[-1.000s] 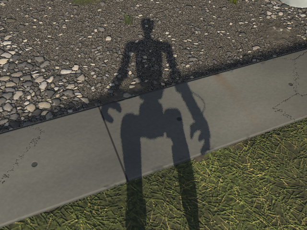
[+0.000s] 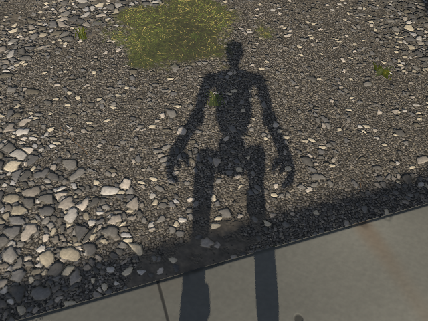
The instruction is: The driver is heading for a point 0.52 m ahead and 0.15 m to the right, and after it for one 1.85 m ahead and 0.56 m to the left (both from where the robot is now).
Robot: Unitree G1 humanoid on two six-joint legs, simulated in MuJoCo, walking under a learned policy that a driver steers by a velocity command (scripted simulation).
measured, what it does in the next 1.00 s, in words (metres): walks ahead, turning right: right foot, then left foot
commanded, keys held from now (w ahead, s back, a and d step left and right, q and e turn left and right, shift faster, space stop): w+e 0.58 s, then q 0.42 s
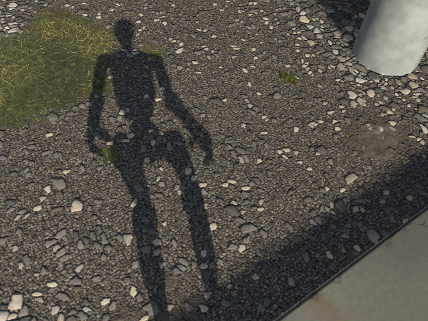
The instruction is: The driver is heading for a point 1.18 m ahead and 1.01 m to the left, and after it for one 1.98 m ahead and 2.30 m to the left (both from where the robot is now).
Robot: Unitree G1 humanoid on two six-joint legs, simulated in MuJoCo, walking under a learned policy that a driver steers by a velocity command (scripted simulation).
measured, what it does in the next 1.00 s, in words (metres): steps on the spot, turning left: right foot, then left foot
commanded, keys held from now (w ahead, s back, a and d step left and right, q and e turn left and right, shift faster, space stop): q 1.00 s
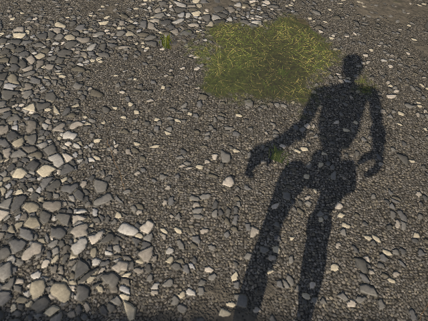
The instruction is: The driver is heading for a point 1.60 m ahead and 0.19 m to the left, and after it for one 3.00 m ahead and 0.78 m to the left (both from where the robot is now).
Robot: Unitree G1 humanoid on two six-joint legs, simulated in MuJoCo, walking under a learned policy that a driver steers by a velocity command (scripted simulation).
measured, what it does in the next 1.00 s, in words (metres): steps on the spot, turning left: right foot, then left foot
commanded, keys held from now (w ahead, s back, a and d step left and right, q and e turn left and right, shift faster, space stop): q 0.48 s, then no key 0.44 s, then e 0.08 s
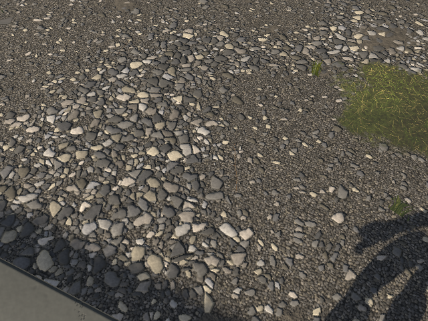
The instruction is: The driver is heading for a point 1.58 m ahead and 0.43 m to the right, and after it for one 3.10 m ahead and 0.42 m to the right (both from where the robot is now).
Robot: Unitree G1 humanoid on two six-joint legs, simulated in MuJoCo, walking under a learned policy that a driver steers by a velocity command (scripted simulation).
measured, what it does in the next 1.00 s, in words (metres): steps on the spot, turning right: right foot, then left foot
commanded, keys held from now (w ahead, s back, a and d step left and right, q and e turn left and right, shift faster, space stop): e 0.58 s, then w+e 0.22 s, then w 0.14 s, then w+q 0.06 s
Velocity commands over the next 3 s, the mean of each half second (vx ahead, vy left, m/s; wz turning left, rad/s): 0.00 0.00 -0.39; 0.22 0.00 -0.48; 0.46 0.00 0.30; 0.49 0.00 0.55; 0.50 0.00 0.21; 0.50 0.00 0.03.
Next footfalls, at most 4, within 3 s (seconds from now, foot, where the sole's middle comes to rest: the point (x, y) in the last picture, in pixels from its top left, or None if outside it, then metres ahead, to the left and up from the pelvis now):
0.06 right None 0.02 -0.12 -0.78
0.34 left None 0.03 0.10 -0.78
0.80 right None -0.06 -0.09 -0.78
1.24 left None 0.21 -0.09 -0.78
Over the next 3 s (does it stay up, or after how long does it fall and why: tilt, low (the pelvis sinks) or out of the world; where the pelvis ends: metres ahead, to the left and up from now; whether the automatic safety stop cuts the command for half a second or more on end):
stays up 1.00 -0.34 -0.18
